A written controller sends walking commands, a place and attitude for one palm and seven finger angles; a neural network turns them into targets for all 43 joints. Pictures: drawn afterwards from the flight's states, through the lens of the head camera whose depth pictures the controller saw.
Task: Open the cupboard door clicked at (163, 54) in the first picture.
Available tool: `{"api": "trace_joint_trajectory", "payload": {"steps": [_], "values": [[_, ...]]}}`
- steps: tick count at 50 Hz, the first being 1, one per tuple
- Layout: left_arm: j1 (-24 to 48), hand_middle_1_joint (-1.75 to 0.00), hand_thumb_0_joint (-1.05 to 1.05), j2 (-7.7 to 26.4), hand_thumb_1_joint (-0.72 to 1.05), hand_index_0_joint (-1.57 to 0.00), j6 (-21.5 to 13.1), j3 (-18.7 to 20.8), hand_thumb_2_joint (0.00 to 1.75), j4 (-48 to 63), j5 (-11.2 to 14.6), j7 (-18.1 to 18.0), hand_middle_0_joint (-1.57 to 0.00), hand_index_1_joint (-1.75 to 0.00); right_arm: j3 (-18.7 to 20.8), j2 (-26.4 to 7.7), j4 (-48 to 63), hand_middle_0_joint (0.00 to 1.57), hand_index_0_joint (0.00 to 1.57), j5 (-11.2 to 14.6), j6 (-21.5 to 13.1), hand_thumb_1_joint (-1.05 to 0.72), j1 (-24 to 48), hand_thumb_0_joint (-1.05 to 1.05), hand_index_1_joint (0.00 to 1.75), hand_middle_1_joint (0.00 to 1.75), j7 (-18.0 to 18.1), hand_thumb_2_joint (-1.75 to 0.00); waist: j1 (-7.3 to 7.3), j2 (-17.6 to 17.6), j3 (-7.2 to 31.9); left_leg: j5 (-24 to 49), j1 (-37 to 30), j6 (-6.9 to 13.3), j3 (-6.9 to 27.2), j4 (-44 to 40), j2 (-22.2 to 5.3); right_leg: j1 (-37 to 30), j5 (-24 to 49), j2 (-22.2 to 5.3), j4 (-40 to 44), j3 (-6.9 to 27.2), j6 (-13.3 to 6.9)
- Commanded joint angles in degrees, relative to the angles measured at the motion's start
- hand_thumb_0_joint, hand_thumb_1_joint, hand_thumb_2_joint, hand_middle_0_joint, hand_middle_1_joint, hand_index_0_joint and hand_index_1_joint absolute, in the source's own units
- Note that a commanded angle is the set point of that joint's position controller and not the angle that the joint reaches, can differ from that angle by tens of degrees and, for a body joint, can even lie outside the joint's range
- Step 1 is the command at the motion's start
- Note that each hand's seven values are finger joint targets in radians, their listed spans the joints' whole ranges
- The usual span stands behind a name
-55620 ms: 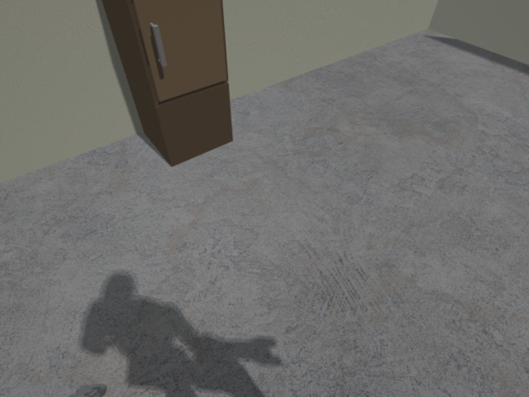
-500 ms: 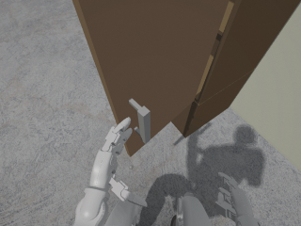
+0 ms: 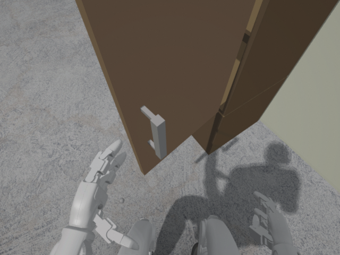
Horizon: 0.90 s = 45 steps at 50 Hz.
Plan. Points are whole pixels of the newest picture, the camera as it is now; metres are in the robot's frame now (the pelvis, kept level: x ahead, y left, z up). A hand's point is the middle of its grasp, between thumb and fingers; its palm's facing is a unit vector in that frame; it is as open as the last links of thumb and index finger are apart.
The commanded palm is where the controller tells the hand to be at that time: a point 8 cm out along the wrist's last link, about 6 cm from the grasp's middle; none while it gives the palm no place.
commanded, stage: draw the hand back to the body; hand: left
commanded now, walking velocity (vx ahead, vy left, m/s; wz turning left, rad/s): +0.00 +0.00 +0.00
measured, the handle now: (154, 134) +0.37 +0.06 +0.05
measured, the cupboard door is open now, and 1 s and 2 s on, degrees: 98 98 98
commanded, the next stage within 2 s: step back with the hand held close in 1.52 s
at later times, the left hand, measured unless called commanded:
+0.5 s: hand (59, 194) +0.21 +0.18 +0.16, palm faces -0.03 -0.99 -0.17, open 16.0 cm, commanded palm +0.18 +0.24 +0.17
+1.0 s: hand out of the picture +0.24 +0.26 +0.27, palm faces +0.36 -0.83 -0.42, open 10.7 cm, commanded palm +0.19 +0.30 +0.29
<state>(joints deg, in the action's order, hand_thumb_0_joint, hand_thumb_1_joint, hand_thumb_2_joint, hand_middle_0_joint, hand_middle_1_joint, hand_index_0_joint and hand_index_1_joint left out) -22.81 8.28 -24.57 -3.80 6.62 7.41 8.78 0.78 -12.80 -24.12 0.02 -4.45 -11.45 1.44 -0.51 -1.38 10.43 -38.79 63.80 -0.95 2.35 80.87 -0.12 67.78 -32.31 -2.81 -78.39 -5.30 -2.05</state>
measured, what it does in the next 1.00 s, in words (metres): rises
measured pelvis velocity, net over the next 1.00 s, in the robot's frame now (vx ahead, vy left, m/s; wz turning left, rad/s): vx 0.05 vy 0.02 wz -0.01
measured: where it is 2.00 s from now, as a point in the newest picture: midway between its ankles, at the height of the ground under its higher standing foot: outside the picture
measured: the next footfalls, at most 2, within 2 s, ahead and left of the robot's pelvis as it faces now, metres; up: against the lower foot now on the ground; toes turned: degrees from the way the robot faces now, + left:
none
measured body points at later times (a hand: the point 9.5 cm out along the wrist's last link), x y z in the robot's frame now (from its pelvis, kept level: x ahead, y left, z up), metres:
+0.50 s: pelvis +0.02 +0.01 +0.07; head +0.05 +0.01 +0.52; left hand +0.21 +0.23 +0.17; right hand +0.20 -0.22 +0.01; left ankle +0.00 +0.13 -0.60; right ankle +0.05 -0.11 -0.60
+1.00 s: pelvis +0.05 +0.02 +0.14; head +0.03 +0.00 +0.58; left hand +0.21 +0.30 +0.29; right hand +0.23 -0.19 +0.06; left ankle +0.00 +0.13 -0.60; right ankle +0.05 -0.11 -0.60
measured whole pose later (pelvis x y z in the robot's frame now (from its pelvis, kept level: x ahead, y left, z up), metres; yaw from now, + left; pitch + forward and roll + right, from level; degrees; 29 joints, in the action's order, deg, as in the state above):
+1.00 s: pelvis +0.05 +0.02 +0.14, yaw -1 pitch -2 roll -1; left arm -30.2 18.7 -2.9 13.7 22.8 1.8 -6.9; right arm -3.1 -12.3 -33.4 0.3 -8.2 -13.5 5.6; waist -3.3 -4.3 1.7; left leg -21.3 8.0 0.9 0.3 30.9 0.1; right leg 12.0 -15.9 -1.5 -29.6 -3.9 0.7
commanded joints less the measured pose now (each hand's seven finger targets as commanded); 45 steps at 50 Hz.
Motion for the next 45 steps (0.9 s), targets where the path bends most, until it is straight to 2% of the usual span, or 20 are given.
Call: {"api": "trace_joint_trajectory", "payload": {"steps": [1, 4, 6, 10, 11, 13, 15, 17, 22, 23, 24, 25, 27, 28, 29, 30, 34, 40, 44, 45], "values": [[-4.18, -0.3, 0.0, 6.99, -0.5, -0.15, -1.63, 5.31, 0.3, 20.51, 1.46, -0.36, -0.15, -0.3, 2.5, -5.77, 10.89, 0.2, 0.2, 0.52, -2.29, -0.9, 0.05, 0.0, 0.3, 0.3, 0.73, -0.9, -0.93, 0.34, 21.28, 21.17, -9.56, 1.72, -1.19, -14.22, 2.52, -26.62, 18.07, 1.84, 14.2, 5.19, 0.23], [-6.44, -0.3, 0.0, 6.06, -0.5, -0.15, 1.42, 5.5, 0.3, 20.72, 2.09, -0.6, -0.15, -0.3, 2.32, -5.57, 11.59, 0.2, 0.2, 1.25, -1.44, -0.9, 0.12, 0.0, 0.3, 0.3, 1.19, -0.9, 0.04, 2.28, 17.41, 20.16, -10.83, 1.84, -0.9, -16.98, 2.34, -27.69, 16.41, 2.29, 17.29, 4.21, 0.59], [-5.91, -0.3, 0.0, 5.15, -0.5, -0.15, 2.6, 4.65, 0.3, 19.82, 2.23, -0.52, -0.15, -0.3, 1.92, -5.79, 11.51, 0.2, 0.2, 1.5, -1.34, -0.9, -0.08, 0.0, 0.3, 0.3, 1.48, -0.9, 1.44, 3.83, 12.41, 16.46, -11.09, 1.75, -0.68, -18.69, 2.19, -26.35, 11.69, 2.36, 19.69, 3.62, 1.0], [-4.37, -0.3, 0.0, 6.73, -0.5, -0.15, 3.32, 5.82, 0.3, 19.49, 2.66, 0.06, -0.15, -0.3, 1.28, -6.37, 11.86, 0.2, 0.2, 1.53, -2.13, -0.9, -0.26, 0.0, 0.3, 0.3, 2.33, -0.9, 2.07, 3.37, 7.71, 12.34, -12.53, 1.76, -0.49, -21.36, 2.09, -26.14, 4.72, 2.2, 23.83, 3.94, 1.04], [-4.43, -0.3, 0.0, 7.31, -0.5, -0.15, 3.24, 6.68, 0.3, 19.87, 3.02, 0.31, -0.15, -0.3, 1.17, -6.45, 11.8, 0.2, 0.2, 1.48, -2.31, -0.9, -0.73, 0.0, 0.3, 0.3, 2.47, -0.9, 1.9, 2.97, 8.02, 12.28, -13.46, 1.72, -0.55, -22.12, 2.16, -27.03, 4.49, 2.19, 24.45, 3.92, 1.0], [-6.35, -0.3, 0.0, 8.29, -0.5, -0.15, 3.45, 8.16, 0.3, 20.37, 3.68, 0.97, -0.15, -0.3, 1.04, -6.49, 12.14, 0.2, 0.2, 1.7, -2.61, -0.9, -1.03, 0.0, 0.3, 0.3, 2.67, -0.9, 1.11, 2.2, 7.8, 13.34, -15.8, 1.66, -0.45, -24.14, 2.08, -28.77, 5.8, 2.51, 25.3, 3.28, 0.81], [-6.51, -0.3, 0.0, 9.27, -0.5, -0.15, 3.53, 9.02, 0.3, 22.74, 4.34, 1.55, -0.15, -0.3, 0.81, -6.39, 12.35, 0.2, 0.2, 1.86, -3.07, -0.9, -0.95, 0.0, 0.3, 0.3, 2.74, -0.9, 0.73, -0.9, 8.22, 15.79, -18.93, 1.61, -0.52, -25.9, 2.15, -30.8, 9.09, 2.57, 25.78, 2.61, 0.65], [-8.24, -0.3, 0.0, 9.6, -0.5, -0.15, 4.08, 10.3, 0.3, 22.85, 5.43, 2.0, -0.15, -0.3, 0.7, -6.21, 12.33, 0.2, 0.2, 2.07, -3.22, -0.9, -1.33, 0.0, 0.3, 0.3, 2.81, -0.9, 0.61, 0.52, 6.84, 17.54, -20.38, 1.54, -0.41, -27.53, 1.98, -32.88, 11.44, 2.86, 26.96, 2.06, 0.78], [-9.28, -0.3, 0.0, 10.83, -0.32, -0.16, 5.49, 12.88, 0.37, 23.7, 7.14, 3.45, -0.16, -0.3, 0.5, -6.33, 11.48, 0.2, 0.2, 2.54, -3.84, -0.9, -1.16, 0.0, 0.3, 0.3, 2.92, -0.9, 0.67, -0.89, 4.63, 20.66, -24.09, 1.39, -0.39, -30.48, 1.52, -36.18, 14.88, 3.18, 29.43, 1.39, 0.91], [-11.64, -0.3, 0.0, 19.7, -0.29, -0.16, 10.63, 15.19, 0.39, 25.84, -1.7, -4.87, -0.16, -0.3, 0.7, -6.01, 11.19, 0.2, 0.2, 1.79, -2.43, -0.9, -1.68, 0.0, 0.3, 0.3, 4.7, -0.9, -2.72, -2.87, 7.42, 22.95, -27.11, 1.65, -1.48, -35.15, 0.48, -40.46, 15.61, 1.36, 32.07, 3.91, 0.18], [-13.82, -0.3, 0.0, 15.85, -0.26, -0.16, 13.86, 13.97, 0.4, 26.29, -2.87, -8.95, -0.16, -0.3, 0.16, -4.95, 11.42, 0.2, 0.2, 1.66, -2.15, -0.9, -1.09, 0.0, 0.3, 0.3, 5.15, -0.9, -1.54, -3.47, 4.05, 22.51, -28.17, 1.66, -1.46, -36.55, 0.69, -40.16, 14.92, 1.53, 33.97, 3.1, 0.5], [-13.98, -0.3, 0.0, 12.71, -0.22, -0.16, 16.01, 10.92, 0.42, 26.76, -3.98, -11.02, -0.16, -0.3, -0.33, -4.79, 10.79, 0.2, 0.2, 1.48, -1.8, -0.9, -1.62, 0.0, 0.3, 0.3, 5.34, -0.9, -0.94, -4.28, 1.77, 23.3, -29.17, 1.67, -1.34, -37.32, 0.49, -40.56, 15.37, 1.39, 34.46, 2.52, 0.67], [-12.59, -0.3, 0.0, 13.66, -0.15, -0.16, 18.44, 11.34, 0.45, 27.68, -5.28, -13.74, -0.16, -0.3, -0.53, -5.18, 9.72, 0.2, 0.2, 1.34, -1.52, -0.9, -1.63, 0.0, 0.3, 0.3, 5.75, -0.9, -0.52, -1.85, 0.43, 26.1, -32.05, 1.85, -1.28, -38.49, -0.06, -42.25, 17.8, 1.61, 36.21, 1.7, 0.9], [-11.37, -0.3, 0.0, 13.94, -0.12, -0.16, 19.0, 11.29, 0.47, 28.47, -5.55, -14.57, -0.16, -0.3, -0.77, -5.43, 9.34, 0.2, 0.2, 1.15, -1.73, -0.9, -1.26, 0.0, 0.3, 0.3, 5.89, -0.9, -0.41, -2.04, 0.46, 26.64, -33.44, 1.94, -1.25, -39.32, 0.0, -43.52, 18.31, 1.56, 37.26, 1.77, 0.96], [-10.15, -0.3, 0.0, 14.77, -0.08, -0.16, 19.6, 12.18, 0.48, 27.25, -5.89, -15.42, -0.16, -0.3, -0.95, -5.52, 8.6, 0.2, 0.2, 1.12, -2.0, -0.9, -0.85, 0.0, 0.3, 0.3, 6.04, -0.9, -0.32, 0.28, -0.85, 26.79, -34.11, 2.0, -0.94, -40.29, -0.12, -44.48, 18.52, 1.83, 38.54, 1.57, 0.97], [-9.22, -0.3, 0.0, 14.25, -0.05, -0.17, 19.9, 11.45, 0.5, 27.36, -6.05, -15.85, -0.17, -0.3, -1.12, -5.72, 8.32, 0.2, 0.2, 0.99, -2.41, -0.9, -0.42, 0.0, 0.3, 0.3, 6.19, -0.9, -0.16, -0.27, -1.9, 26.33, -35.51, 2.06, -1.05, -41.48, -0.22, -45.07, 18.39, 1.67, 39.56, 1.69, 1.17], [-6.34, -0.3, 0.0, 16.69, 0.09, -0.17, 20.0, 14.58, 0.55, 28.39, -6.5, -17.34, -0.17, -0.3, -1.74, -6.05, 6.22, 0.2, 0.2, 0.73, -4.32, -0.9, 0.45, 0.0, 0.3, 0.3, 6.4, -0.9, -1.17, -1.82, -2.11, 28.57, -40.49, 1.86, -0.66, -45.78, -0.11, -50.0, 20.02, 1.52, 42.72, 1.35, 0.96], [-7.03, -0.3, 0.0, 17.02, 0.31, -0.18, 19.45, 18.21, 0.64, 27.53, -6.2, -17.32, -0.18, -0.3, -1.95, -5.46, 2.76, 0.2, 0.2, 0.45, -6.39, -0.9, 2.32, 0.0, 0.3, 0.3, 5.69, -0.9, -2.1, -0.5, -4.89, 35.83, -45.98, 1.45, -1.02, -51.02, -0.63, -56.46, 25.96, 1.58, 47.04, 0.99, 1.31], [-5.88, -0.3, 0.0, 19.23, 0.44, -0.18, 18.66, 22.35, 0.7, 27.79, -5.95, -17.03, -0.18, -0.3, -1.7, -5.5, 0.85, 0.2, 0.2, 0.22, -7.04, -0.9, 3.9, 0.0, 0.3, 0.3, 5.02, -0.9, -2.96, -1.89, -5.12, 40.41, -49.43, 1.22, -1.71, -53.77, -0.78, -60.84, 29.95, 1.64, 49.97, 1.15, 1.19], [-5.72, -0.3, 0.0, 18.7, 0.48, -0.19, 18.42, 22.53, 0.72, 27.96, -5.8, -16.87, -0.19, -0.3, -1.73, -5.24, 0.47, 0.2, 0.2, 0.16, -7.03, -0.9, 3.8, 0.0, 0.3, 0.3, 4.86, -0.9, -2.79, -2.15, -5.26, 41.26, -50.41, 1.16, -1.94, -54.35, -0.87, -61.33, 30.72, 1.63, 50.44, 1.15, 1.34]]}}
